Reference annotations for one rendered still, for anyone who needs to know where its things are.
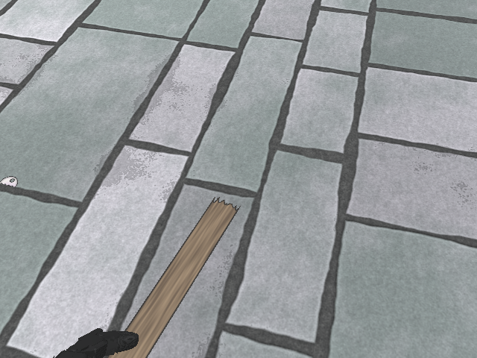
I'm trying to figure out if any robot left hand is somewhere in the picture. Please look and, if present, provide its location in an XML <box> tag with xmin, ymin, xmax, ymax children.
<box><xmin>53</xmin><ymin>328</ymin><xmax>139</xmax><ymax>358</ymax></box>

